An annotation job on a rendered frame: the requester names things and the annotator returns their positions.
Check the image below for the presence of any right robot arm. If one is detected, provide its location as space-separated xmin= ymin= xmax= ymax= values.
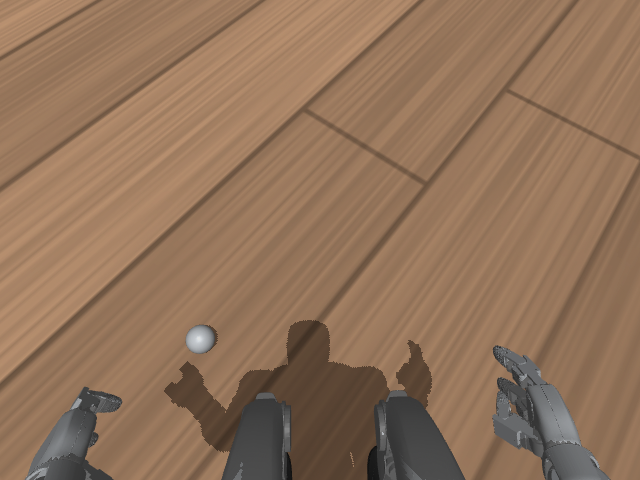
xmin=542 ymin=444 xmax=611 ymax=480

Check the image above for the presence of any ball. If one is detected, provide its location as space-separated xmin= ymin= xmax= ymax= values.
xmin=186 ymin=325 xmax=215 ymax=354

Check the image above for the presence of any left robot hand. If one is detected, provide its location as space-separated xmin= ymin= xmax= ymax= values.
xmin=28 ymin=387 xmax=122 ymax=480

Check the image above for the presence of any left robot arm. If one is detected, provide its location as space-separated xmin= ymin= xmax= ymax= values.
xmin=24 ymin=459 xmax=86 ymax=480

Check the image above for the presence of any right robot hand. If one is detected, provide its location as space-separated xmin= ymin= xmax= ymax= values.
xmin=492 ymin=345 xmax=582 ymax=459

